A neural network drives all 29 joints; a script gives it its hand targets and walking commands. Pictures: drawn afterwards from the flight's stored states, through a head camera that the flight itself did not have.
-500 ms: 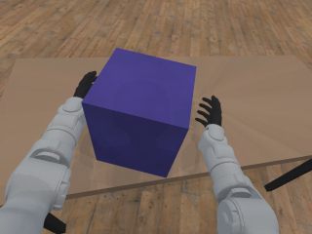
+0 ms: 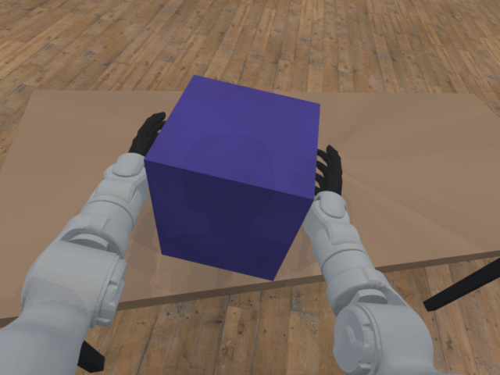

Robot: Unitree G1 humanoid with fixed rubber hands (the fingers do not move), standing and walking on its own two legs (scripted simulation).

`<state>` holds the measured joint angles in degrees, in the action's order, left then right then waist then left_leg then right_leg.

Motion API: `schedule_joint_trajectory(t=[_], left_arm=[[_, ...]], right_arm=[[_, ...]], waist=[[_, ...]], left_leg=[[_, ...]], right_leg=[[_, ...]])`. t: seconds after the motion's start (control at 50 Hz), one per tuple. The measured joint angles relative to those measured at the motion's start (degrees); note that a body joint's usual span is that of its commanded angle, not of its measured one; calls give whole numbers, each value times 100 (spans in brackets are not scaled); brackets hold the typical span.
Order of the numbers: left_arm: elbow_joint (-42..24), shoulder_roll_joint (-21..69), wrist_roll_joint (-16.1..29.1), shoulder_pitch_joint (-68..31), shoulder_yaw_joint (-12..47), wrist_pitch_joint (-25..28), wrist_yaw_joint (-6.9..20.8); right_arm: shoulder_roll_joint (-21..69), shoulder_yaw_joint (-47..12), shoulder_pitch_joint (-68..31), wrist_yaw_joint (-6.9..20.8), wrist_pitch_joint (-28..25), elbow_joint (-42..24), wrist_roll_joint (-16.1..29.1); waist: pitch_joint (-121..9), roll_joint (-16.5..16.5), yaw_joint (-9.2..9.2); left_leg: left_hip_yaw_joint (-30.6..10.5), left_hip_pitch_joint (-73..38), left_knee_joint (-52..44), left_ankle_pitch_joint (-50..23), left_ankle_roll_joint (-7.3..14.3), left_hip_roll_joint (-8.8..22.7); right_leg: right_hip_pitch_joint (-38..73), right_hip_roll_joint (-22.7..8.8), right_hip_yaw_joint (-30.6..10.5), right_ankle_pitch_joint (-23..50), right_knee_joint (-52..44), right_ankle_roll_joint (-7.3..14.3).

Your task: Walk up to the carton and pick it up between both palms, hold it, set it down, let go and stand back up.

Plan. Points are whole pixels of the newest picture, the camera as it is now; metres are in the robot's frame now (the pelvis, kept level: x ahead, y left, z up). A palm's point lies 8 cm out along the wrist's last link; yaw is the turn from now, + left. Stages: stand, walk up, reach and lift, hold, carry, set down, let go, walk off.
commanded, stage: reach and lift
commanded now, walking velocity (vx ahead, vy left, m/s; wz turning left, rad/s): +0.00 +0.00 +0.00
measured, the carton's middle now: (235, 184) +0.44 -0.03 +0.06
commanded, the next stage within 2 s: none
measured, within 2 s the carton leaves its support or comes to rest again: leaves its support in 1.84 s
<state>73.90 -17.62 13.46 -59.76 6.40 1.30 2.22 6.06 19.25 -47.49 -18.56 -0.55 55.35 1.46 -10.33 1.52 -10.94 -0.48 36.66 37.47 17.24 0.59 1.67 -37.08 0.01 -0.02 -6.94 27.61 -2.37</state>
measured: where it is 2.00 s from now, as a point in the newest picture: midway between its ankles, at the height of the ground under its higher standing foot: outside the picture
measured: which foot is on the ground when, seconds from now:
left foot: down 0.00-1.00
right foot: down 0.00-1.00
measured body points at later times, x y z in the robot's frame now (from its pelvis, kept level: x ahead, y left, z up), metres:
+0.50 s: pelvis +0.01 +0.01 +0.01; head +0.07 +0.05 +0.45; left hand +0.49 +0.12 +0.09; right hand +0.40 -0.18 +0.08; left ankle +0.00 +0.11 -0.72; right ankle +0.06 -0.15 -0.72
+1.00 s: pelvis +0.03 +0.00 +0.02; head +0.07 +0.03 +0.47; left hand +0.49 +0.12 +0.09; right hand +0.40 -0.18 +0.08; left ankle +0.00 +0.11 -0.72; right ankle +0.06 -0.15 -0.72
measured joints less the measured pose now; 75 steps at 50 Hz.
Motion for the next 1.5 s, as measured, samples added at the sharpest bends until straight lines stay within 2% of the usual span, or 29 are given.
schedule_joint_trajectory(t=[0.18, 0.3, 0.44, 0.5, 0.56, 0.7, 0.9, 1.28, 1.5], left_arm=[[70, 97, -426, -168, -279, -13, -52], [248, 176, -836, -220, -629, 141, 51], [591, 334, -1499, -185, -1127, 485, 159], [822, 418, -1854, -143, -1441, 727, 158], [955, 484, -2003, -40, -1532, 930, 152], [995, 577, -2036, 241, -1706, 1179, 204], [757, 580, -1879, 450, -1530, 1133, 282], [456, 646, -2009, 468, -1496, 909, 220], [469, 588, -1848, 506, -1024, 964, 110]], right_arm=[[115, 686, -194, 15, -186, 208, -472], [160, 977, -231, 223, -412, 334, -801], [286, 1558, -115, 464, -800, 413, -1457], [420, 1851, 62, 567, -993, 290, -1782], [525, 1931, 304, 657, -1125, 104, -1901], [565, 1625, 704, 632, -1331, -72, -1737], [554, 1203, 959, 496, -1372, -183, -1443], [480, 1261, 917, 506, -1504, 5, -1351], [386, 1134, 881, 477, -1718, 348, -1084]], waist=[[67, 78, 2], [132, 109, -5], [160, 43, 6], [175, -6, 32], [191, -85, 57], [408, -204, 135], [546, -180, 148], [462, -19, 154], [259, -37, 151]], left_leg=[[-22, 36, -19, -55, 7, -5], [9, -103, -162, -116, 29, -46], [30, -393, -393, -158, 69, -105], [35, -598, -534, -169, 81, -125], [21, -810, -652, -159, 84, -128], [27, -1405, -886, -108, 71, -96], [-38, -1725, -1032, -113, 13, -48], [-68, -1622, -1173, -241, 2, -52], [-34, -1463, -1164, -246, -6, -15]], right_leg=[[10, -7, 29, 88, -98, -5], [133, -50, 9, 135, -211, -26], [409, -115, 7, 148, -399, -64], [608, -138, 13, 144, -518, -74], [832, -145, 38, 132, -647, -78], [1416, -117, 54, 80, -865, -63], [1752, -74, 133, 59, -1001, -5], [1717, -81, 184, 223, -1243, 9], [1610, -46, 162, 318, -1379, 13]])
